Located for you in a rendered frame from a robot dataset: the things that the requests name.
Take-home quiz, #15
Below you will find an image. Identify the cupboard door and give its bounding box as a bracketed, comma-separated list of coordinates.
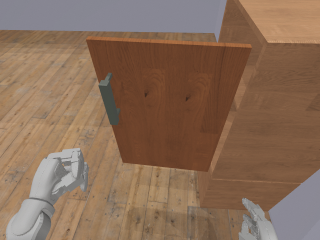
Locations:
[86, 36, 252, 172]

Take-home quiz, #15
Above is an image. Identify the handle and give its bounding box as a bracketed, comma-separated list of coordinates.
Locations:
[98, 72, 121, 125]

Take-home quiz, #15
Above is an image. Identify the left robot hand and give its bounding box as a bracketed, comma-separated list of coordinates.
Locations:
[29, 148, 89, 205]

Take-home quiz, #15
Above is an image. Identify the left robot forearm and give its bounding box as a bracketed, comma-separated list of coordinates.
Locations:
[6, 198, 55, 240]

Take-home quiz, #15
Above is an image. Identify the right robot hand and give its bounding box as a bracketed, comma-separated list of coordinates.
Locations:
[238, 198, 278, 240]

